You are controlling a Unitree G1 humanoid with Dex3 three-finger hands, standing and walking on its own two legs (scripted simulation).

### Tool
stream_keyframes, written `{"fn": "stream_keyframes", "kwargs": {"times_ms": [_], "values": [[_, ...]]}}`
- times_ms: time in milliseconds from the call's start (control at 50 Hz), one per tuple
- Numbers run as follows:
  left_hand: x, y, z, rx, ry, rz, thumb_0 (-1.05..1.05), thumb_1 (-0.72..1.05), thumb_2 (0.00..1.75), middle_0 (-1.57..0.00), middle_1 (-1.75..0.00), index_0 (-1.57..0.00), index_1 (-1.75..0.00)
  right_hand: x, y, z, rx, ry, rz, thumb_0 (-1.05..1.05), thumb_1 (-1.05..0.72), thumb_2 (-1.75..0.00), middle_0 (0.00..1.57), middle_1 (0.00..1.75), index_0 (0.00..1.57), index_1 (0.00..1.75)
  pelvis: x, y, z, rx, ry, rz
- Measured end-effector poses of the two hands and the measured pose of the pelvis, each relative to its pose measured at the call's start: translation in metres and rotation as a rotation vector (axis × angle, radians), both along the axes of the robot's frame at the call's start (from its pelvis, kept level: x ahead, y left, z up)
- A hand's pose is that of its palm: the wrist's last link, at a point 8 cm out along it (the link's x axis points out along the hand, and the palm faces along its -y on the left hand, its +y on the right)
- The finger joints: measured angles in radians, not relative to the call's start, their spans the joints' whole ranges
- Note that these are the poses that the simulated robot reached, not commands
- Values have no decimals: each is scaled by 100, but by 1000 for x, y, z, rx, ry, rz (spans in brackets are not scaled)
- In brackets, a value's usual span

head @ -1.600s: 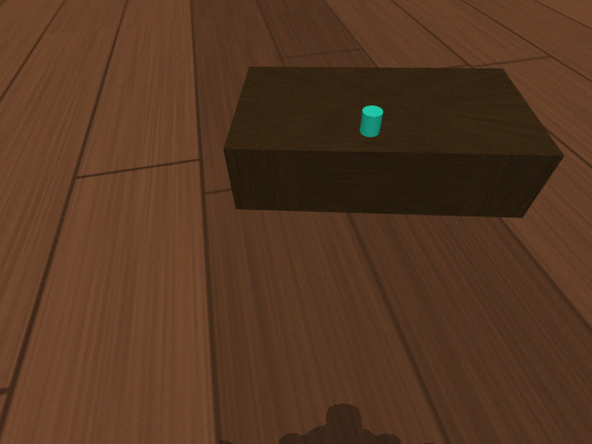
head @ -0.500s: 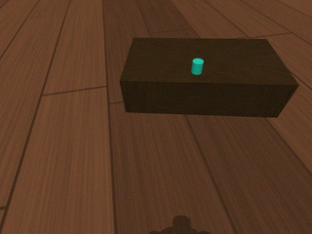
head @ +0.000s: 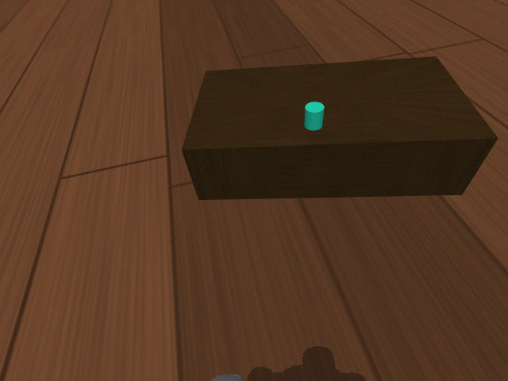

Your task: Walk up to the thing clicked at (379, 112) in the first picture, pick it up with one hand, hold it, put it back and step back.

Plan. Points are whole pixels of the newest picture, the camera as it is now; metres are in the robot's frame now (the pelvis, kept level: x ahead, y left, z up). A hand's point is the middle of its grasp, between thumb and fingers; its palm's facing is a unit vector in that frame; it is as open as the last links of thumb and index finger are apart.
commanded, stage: walk up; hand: right
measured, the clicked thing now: (313, 116) +1.25 -0.17 -0.37
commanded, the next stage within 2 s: none
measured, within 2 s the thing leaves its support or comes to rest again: neither
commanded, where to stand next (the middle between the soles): +0.79 +0.05 m, yaw -1 degrees
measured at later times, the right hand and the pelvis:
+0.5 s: hand (405, 294) +0.31 -0.24 -0.12, palm faces -0.01 +0.93 -0.36, open 7.4 cm; pelvis +0.23 +0.02 +0.00, yaw +1 degrees
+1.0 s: hand (395, 217) +0.52 -0.29 -0.15, palm faces -0.06 +0.95 -0.30, open 7.4 cm; pelvis +0.44 -0.03 +0.00, yaw +1 degrees
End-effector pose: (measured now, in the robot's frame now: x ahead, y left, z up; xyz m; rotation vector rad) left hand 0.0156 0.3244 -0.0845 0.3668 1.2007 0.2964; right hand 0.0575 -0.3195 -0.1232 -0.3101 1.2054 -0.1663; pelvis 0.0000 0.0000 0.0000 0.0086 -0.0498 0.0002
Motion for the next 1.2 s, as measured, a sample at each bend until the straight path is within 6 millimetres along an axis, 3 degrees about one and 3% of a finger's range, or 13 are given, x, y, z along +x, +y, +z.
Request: {"fn": "stream_keyframes", "kwargs": {"times_ms": [140,240,300,420,520,660,780,880,980,1100,1200], "values": [[42,-3,-22,-29,36,31,0,90,90,-21,-30,-20,-30,99,18,-3,18,-37,84,1,-91,-90,20,30,20,30,58,1,-11,-39,-3,39],[91,4,-53,-62,42,56,0,90,90,-21,-30,-20,-30,182,41,-3,1,-99,140,1,-90,-90,20,30,20,30,113,9,-26,-7,-3,36],[129,0,-57,-93,42,47,1,90,90,-21,-30,-20,-30,216,50,8,-6,-182,138,1,-90,-90,20,30,20,30,138,18,-24,-10,-8,37],[212,-1,-34,-127,-34,-56,0,90,90,-21,-30,-20,-30,240,46,33,-25,-209,51,0,-90,-90,20,30,20,30,193,23,-4,-19,-14,16],[269,7,-24,-96,-65,-87,0,90,90,-21,-30,-20,-30,248,31,36,-41,-150,26,0,-90,-90,20,30,20,30,236,16,0,-6,-18,10],[347,-4,-17,-45,-32,-115,0,90,90,-20,-30,-20,-29,271,0,13,-23,-48,-27,1,-90,-90,20,30,20,30,304,-4,-9,21,0,-4],[420,-33,-13,-1,-108,-121,0,90,90,-20,-30,-20,-29,323,-19,-20,10,18,-31,1,-90,-90,20,30,20,30,361,-26,-22,-7,2,12],[448,-47,5,-9,-152,-88,0,90,90,-21,-30,-20,-30,388,-16,-12,41,-17,26,1,-91,-90,20,30,20,30,397,-31,-7,21,-2,13],[464,-41,6,-10,-115,-77,0,90,90,-21,-30,-20,-30,446,-14,0,37,-85,47,1,-90,-90,20,30,20,30,431,-27,-3,2,-3,13],[487,-15,-9,-22,-92,-48,0,90,90,-21,-30,-21,-30,502,-2,11,-5,-78,94,1,-90,-90,20,30,20,30,473,-11,-8,-29,0,39],[513,20,-39,-40,-46,-27,0,90,90,-21,-30,-20,-30,553,19,17,-60,-106,109,1,-90,-90,20,30,20,30,515,15,-23,-23,3,44]]}}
